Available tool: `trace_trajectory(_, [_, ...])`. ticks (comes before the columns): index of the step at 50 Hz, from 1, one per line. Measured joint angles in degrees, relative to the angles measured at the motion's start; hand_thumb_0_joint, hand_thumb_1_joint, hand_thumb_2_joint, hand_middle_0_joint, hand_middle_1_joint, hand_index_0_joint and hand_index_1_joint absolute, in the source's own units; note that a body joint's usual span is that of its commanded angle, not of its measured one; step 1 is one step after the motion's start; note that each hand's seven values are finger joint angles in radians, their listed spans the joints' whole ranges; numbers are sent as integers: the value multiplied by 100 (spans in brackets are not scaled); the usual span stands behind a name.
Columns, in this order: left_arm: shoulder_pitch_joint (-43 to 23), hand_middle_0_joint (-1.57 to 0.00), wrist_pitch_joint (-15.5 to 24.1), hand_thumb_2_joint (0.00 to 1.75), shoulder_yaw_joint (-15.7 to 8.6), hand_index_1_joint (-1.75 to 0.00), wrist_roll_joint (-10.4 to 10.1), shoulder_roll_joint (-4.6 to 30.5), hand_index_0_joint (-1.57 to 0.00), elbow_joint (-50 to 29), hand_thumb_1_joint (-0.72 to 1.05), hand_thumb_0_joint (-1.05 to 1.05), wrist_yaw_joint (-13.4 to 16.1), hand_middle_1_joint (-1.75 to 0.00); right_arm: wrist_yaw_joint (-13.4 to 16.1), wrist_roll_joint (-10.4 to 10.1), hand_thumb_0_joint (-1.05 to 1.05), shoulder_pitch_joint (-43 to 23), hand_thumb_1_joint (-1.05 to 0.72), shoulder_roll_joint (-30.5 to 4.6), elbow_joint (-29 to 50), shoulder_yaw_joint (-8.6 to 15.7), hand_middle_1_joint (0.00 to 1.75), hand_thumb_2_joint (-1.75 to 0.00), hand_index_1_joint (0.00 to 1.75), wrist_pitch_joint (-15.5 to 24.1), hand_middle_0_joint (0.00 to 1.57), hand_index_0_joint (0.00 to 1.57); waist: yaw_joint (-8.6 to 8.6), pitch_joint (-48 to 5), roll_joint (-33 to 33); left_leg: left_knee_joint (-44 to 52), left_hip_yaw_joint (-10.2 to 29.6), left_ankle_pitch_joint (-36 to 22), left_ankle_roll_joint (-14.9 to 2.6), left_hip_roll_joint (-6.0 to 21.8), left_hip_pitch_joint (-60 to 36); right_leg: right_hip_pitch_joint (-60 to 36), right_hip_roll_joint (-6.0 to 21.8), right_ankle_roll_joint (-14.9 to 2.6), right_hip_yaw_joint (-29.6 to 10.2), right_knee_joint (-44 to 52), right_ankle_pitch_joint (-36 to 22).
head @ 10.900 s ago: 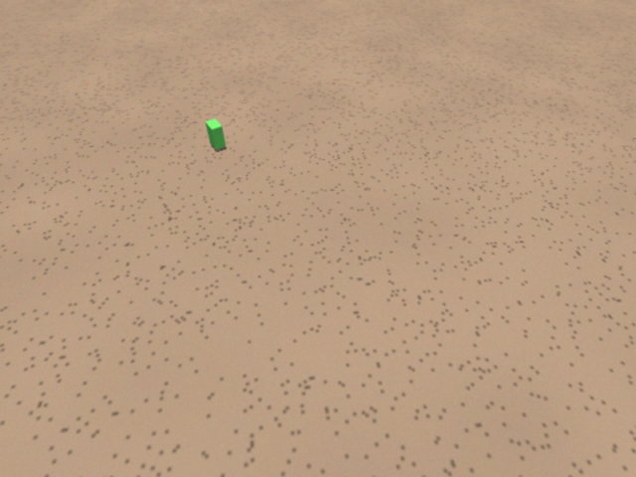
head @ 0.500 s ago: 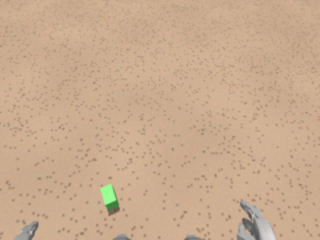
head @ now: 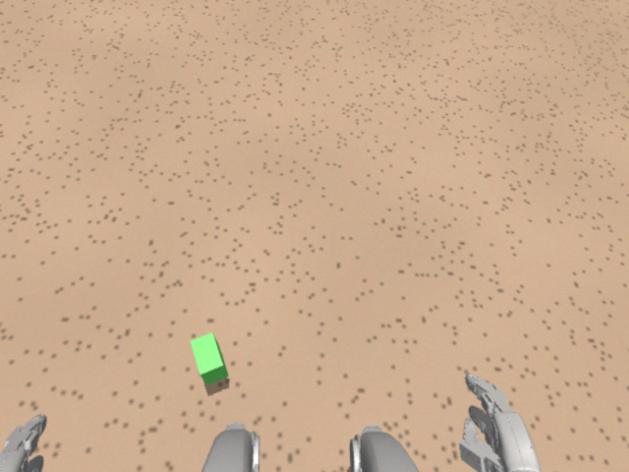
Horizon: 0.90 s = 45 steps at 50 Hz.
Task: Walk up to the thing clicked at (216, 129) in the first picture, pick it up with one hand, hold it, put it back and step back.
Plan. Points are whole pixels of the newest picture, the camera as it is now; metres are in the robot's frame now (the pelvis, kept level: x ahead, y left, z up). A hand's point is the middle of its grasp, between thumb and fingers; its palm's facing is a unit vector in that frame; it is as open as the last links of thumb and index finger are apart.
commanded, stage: go down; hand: left
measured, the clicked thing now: (210, 359) +0.42 +0.22 -0.60
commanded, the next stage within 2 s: approach in 1.76 s
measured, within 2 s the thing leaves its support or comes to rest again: neither
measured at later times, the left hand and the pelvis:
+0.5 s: hand (56, 406) +0.25 +0.37 -0.20, palm faces +0.25 -0.94 -0.21, open 17.1 cm; pelvis -0.05 +0.00 -0.15, yaw -2 degrees
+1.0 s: hand (55, 384) +0.29 +0.41 -0.24, palm faces +0.28 -0.95 -0.14, open 16.8 cm; pelvis -0.07 -0.01 -0.23, yaw -4 degrees
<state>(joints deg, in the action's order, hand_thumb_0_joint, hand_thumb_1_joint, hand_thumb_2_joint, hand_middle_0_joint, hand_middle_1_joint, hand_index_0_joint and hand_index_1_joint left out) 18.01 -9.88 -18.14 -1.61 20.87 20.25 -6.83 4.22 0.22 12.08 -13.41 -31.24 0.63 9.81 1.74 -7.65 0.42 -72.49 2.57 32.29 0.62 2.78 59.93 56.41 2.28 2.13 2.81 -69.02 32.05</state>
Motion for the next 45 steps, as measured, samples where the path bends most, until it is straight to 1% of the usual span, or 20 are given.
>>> trace_trajectory(3, [-254,-12,317,2,-166,-9,-74,84,-12,365,-58,0,-81,-9,-16,4,1,-32,-88,-51,-12,-8,30,-89,30,79,21,20,-16,-26,-31,-238,-5,38,-7,-11,327,341,12,0,-23,-266,53])
trace_trajectory(6, [-668,-12,790,1,-422,-8,-186,240,-12,847,-58,0,-256,-9,-30,3,1,-96,-89,-128,-31,-14,30,-89,30,171,21,20,-37,-70,-94,-618,-6,115,-9,-23,823,854,25,-2,-51,-683,151])
trace_trajectory(10, [-1330,-12,1519,1,-802,-8,-382,528,-12,1437,-59,-1,-645,-8,-37,-6,1,-235,-89,-263,-121,-38,30,-89,30,256,21,20,-46,-153,-167,-1284,26,269,0,-42,1636,1668,41,-3,-70,-1379,332])
trace_trajectory(12, [-1670,-12,1831,1,-982,-8,-445,684,-12,1685,-59,-1,-851,-9,-39,-4,1,-319,-89,-325,-184,-55,30,-89,30,252,21,20,-46,-186,-181,-1630,54,351,7,-47,2036,2058,42,-3,-69,-1726,422])
trace_trajectory(15, [-2127,-12,2188,3,-1249,-9,-526,922,-12,2054,-59,-1,-1135,-10,-53,9,1,-449,-89,-373,-296,-81,30,-89,30,200,21,20,-41,-213,-182,-2091,91,458,18,-37,2557,2571,26,-11,-69,-2178,529])
trace_trajectory(18, [-2468,-11,2428,5,-1503,-11,-603,1102,-11,2398,-57,-1,-1383,-11,-87,32,1,-541,-88,-388,-405,-101,30,-89,30,138,21,20,-43,-219,-156,-2464,126,529,22,-24,2996,3001,5,-15,-67,-2537,595])
trace_trajectory(23, [-2865,-10,2734,9,-1879,-13,-692,1323,-9,2824,-54,-1,-1759,-12,-136,78,1,-580,-88,-404,-545,-166,30,-89,30,56,21,20,-73,-198,-124,-2963,177,588,21,-18,3618,3609,-16,-16,-62,-3021,653])
trace_trajectory(27, [-3210,-9,2958,11,-2154,-13,-730,1516,-8,3089,-50,-1,-1981,-13,-146,108,1,-596,-88,-420,-641,-230,30,-89,30,12,21,20,-82,-147,-131,-3332,220,614,37,-31,4043,4025,-18,-25,-56,-3395,691])
trace_trajectory(31, [-3553,-8,3099,13,-2400,-14,-781,1762,-7,3338,-46,-1,-2186,-14,-138,135,1,-630,-88,-441,-694,-303,30,-89,30,-31,21,20,-62,-82,-146,-3668,279,631,56,-28,4407,4378,-37,-31,-32,-3723,709])
trace_trajectory(37, [-3904,-7,3137,13,-2646,-13,-818,2087,-7,3613,-42,-1,-2456,-14,-137,154,1,-665,-87,-504,-733,-384,30,-89,30,-56,21,20,-1,-28,-155,-4081,369,658,78,-21,4834,4780,-69,-45,13,-4101,724])
trace_trajectory(45, [-4186,-6,3148,13,-2939,-12,-866,2402,-6,3819,-40,-1,-2674,-13,-144,171,1,-694,-88,-619,-776,-454,30,-89,30,-75,21,20,53,43,-192,-4517,444,681,99,-29,5223,5154,-91,-55,38,-4516,742])
